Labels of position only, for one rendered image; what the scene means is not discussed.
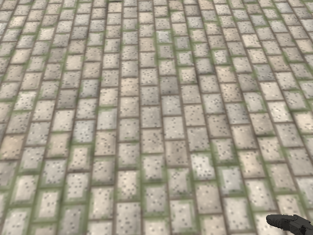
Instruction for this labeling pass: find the robot right hand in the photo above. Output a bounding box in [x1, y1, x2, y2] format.
[266, 214, 313, 235]

